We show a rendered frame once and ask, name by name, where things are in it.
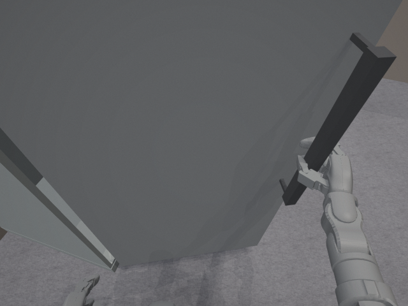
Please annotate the robot left hand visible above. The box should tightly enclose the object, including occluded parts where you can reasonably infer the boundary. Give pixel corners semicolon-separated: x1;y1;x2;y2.
62;274;101;306

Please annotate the handle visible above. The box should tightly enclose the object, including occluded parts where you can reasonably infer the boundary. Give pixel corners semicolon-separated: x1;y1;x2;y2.
279;33;396;206

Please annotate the robot right hand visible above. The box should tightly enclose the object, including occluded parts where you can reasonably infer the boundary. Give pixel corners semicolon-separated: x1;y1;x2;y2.
296;137;353;197

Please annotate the right robot forearm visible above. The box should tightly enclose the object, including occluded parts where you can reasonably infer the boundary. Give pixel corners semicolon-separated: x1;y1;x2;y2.
321;191;398;306

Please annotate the fridge door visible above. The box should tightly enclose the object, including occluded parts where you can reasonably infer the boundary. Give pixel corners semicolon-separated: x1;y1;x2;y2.
0;0;403;266

